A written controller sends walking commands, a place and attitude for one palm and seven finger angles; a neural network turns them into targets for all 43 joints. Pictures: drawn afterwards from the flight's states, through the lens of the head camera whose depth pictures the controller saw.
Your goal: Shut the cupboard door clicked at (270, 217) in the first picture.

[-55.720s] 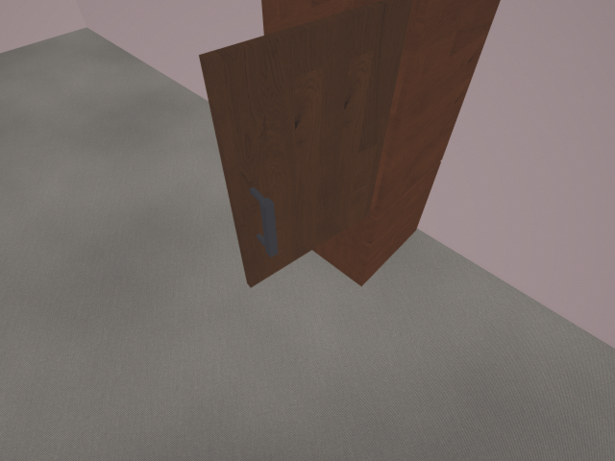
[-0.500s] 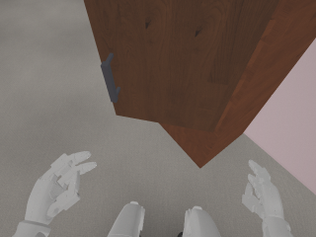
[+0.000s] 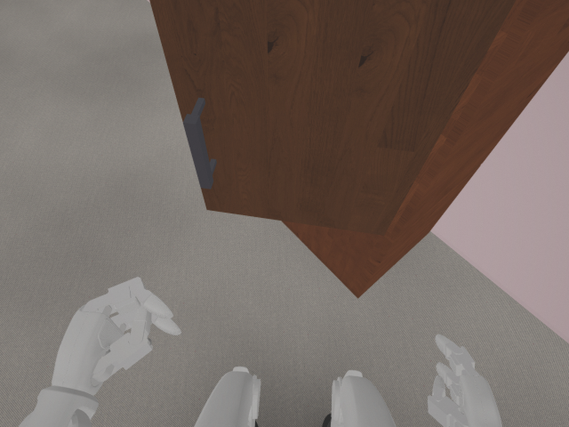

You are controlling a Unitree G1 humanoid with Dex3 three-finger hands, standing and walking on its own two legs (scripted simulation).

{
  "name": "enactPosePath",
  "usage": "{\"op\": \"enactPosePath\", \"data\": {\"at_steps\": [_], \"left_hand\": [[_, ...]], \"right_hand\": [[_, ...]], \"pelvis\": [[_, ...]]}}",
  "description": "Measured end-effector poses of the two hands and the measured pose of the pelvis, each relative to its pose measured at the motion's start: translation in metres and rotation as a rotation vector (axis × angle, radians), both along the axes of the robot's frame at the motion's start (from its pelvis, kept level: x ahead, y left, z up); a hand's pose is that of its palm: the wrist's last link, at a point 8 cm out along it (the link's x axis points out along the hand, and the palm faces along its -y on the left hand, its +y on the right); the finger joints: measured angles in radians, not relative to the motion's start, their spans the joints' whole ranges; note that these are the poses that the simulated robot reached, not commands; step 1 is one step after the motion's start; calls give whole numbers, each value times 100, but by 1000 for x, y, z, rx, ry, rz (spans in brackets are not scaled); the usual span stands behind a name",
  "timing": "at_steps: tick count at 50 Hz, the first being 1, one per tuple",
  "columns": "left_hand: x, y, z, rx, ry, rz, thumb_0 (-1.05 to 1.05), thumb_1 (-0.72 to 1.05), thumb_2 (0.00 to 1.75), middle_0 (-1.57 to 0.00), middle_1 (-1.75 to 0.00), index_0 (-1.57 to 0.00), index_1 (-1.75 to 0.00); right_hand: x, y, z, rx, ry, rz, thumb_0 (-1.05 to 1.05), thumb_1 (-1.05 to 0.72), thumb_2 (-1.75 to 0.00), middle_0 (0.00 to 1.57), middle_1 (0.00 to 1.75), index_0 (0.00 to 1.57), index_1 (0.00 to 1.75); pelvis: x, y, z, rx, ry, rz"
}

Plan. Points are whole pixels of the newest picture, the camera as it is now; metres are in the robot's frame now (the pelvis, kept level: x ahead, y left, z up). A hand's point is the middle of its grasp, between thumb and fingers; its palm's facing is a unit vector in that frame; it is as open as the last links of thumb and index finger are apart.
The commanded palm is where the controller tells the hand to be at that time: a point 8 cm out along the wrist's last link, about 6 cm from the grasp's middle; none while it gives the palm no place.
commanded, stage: raise the hand and make a fist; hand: left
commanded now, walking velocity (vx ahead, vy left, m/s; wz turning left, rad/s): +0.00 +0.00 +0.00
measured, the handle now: (203, 146) +0.54 +0.18 +0.02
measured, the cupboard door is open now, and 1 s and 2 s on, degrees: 41 41 41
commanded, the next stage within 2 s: bring the fist close to the handle in 0.94 s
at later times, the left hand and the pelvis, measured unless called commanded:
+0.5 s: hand (155, 321) +0.24 +0.18 +0.05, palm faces -0.10 -0.99 -0.04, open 3.1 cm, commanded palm +0.22 +0.23 +0.05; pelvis +0.02 -0.01 +0.00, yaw +0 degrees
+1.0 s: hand (165, 324) +0.24 +0.16 +0.05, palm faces -0.10 -0.99 -0.04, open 3.1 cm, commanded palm +0.21 +0.22 +0.05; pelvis +0.01 -0.02 +0.00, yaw +0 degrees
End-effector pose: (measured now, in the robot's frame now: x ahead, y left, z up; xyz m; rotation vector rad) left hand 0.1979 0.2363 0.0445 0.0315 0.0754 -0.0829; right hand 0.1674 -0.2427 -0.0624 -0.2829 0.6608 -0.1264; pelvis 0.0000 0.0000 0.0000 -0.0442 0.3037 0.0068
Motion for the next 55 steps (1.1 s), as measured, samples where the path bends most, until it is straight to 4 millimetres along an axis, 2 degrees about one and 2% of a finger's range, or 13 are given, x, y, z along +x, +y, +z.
{"op": "enactPosePath", "data": {"at_steps": [9, 15, 24, 38, 55], "left_hand": [[9, 0, 4, 6, -5, 4, 2, 90, 90, -109, -126, -109, -126], [14, 0, 5, 9, 3, 6, 2, 90, 90, -120, -138, -120, -138], [23, -4, 5, 10, 2, -10, 2, 90, 90, -128, -147, -128, -147], [27, -15, 6, 11, -6, -15, 2, 90, 90, -130, -149, -130, -149], [21, -15, 4, 7, -16, -15, 2, 90, 90, -130, -150, -130, -149]], "right_hand": [[38, 12, 12, 11, -59, 47, 1, -90, -90, 20, 30, 20, 30], [49, 19, 10, 36, -54, 69, 1, -90, -90, 20, 30, 20, 30], [42, 9, -2, 42, -4, 47, 1, -90, -90, 20, 30, 20, 30], [23, -16, -9, 29, 35, -19, 1, -90, -90, 20, 30, 20, 30], [29, -10, -7, 34, 11, 3, 1, -91, -90, 20, 30, 20, 30]], "pelvis": [[9, 0, 1, -8, 13, 4], [15, -3, 1, -9, 21, 6], [19, -10, -2, -7, 29, 5], [18, -18, -2, 9, 32, -4], [14, -19, -5, 6, 26, 0]]}}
